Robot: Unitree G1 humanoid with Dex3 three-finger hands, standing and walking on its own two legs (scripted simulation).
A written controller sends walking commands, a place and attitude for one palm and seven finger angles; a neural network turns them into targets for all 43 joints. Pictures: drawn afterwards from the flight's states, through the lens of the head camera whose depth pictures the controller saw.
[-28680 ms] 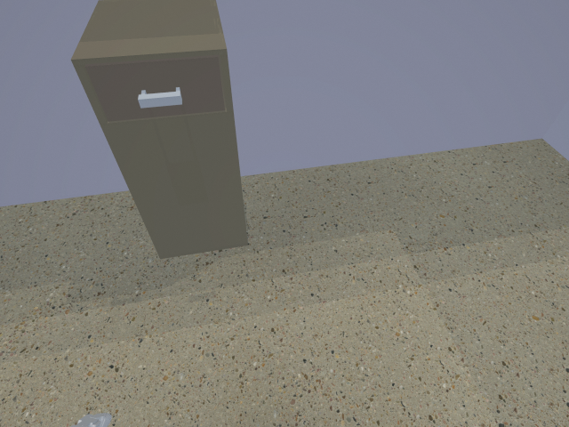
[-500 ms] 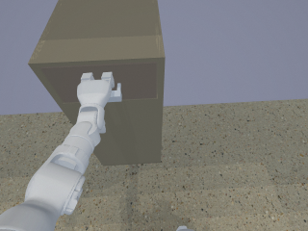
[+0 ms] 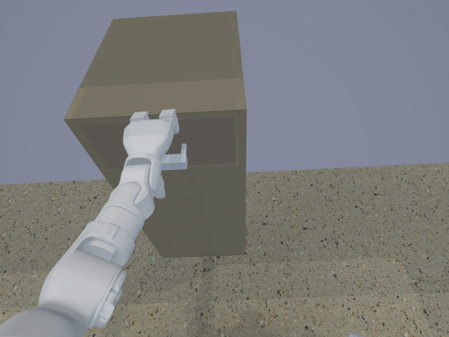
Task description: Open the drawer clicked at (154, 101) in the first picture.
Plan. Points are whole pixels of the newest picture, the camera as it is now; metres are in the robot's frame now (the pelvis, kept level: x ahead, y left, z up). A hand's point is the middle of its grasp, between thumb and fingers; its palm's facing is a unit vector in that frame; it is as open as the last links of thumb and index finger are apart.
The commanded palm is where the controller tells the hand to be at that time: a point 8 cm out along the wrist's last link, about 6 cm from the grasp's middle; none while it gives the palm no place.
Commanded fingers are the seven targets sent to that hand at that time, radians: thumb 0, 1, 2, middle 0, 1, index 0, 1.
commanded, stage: lift the fingers back up to retry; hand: left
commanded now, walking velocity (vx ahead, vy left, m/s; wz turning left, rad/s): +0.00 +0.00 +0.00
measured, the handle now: (163, 155) +0.50 +0.15 +0.00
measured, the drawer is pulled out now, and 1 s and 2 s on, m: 0.00 0.00 0.00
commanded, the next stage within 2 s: re-aim the fingers above the handle in 0.18 s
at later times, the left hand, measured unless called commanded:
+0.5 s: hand (153, 154) +0.45 +0.15 +0.06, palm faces +0.00 -0.02 -1.00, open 13.8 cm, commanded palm +0.42 +0.15 +0.12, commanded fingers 0.00 -0.50 0.30 -0.30 -1.20 -0.30 -1.20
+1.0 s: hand (153, 155) +0.44 +0.14 +0.07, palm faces +0.02 -0.02 -1.00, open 13.8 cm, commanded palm +0.42 +0.15 +0.12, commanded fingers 0.00 -0.50 0.30 -0.30 -1.20 -0.30 -1.20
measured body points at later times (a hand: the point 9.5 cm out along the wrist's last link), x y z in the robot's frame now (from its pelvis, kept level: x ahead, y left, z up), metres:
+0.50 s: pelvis +0.00 -0.01 +0.00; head +0.05 -0.04 +0.45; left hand +0.44 +0.15 +0.12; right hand +0.11 -0.26 -0.14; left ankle -0.03 +0.10 -0.73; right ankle -0.01 -0.09 -0.73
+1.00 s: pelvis +0.00 +0.00 +0.00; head +0.04 -0.03 +0.45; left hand +0.43 +0.14 +0.12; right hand +0.09 -0.26 -0.14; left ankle -0.03 +0.10 -0.73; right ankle -0.01 -0.09 -0.73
